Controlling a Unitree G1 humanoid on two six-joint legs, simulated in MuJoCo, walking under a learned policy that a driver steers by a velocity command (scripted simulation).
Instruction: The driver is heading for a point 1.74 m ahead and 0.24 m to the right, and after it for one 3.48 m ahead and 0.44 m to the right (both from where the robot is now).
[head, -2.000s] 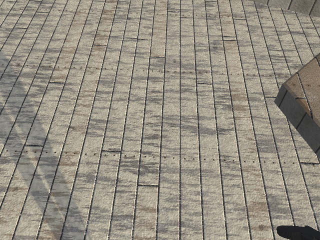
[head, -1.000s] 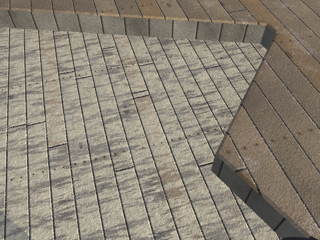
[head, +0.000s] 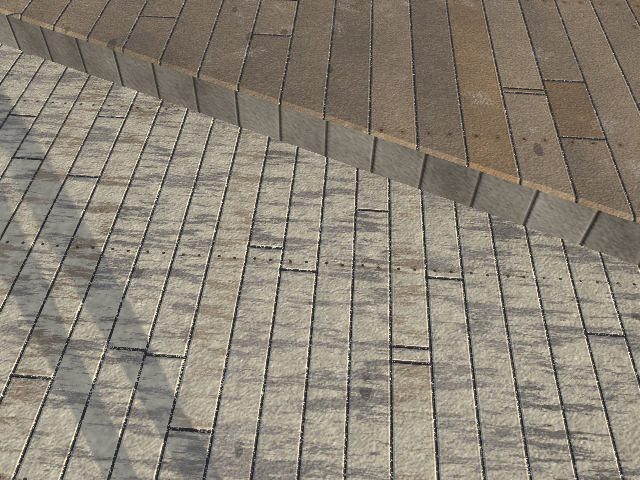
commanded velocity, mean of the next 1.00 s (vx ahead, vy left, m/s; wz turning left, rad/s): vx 0.25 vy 0.00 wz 0.01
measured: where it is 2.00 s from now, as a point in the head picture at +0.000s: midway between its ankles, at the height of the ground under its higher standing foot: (349, 349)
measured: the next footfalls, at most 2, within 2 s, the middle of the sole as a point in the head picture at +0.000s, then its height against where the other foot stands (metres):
right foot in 1.06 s outside the picture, level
left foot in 1.66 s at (297, 365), level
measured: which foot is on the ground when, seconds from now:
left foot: down 0.00-1.00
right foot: down 0.00-0.66, up 0.68-1.00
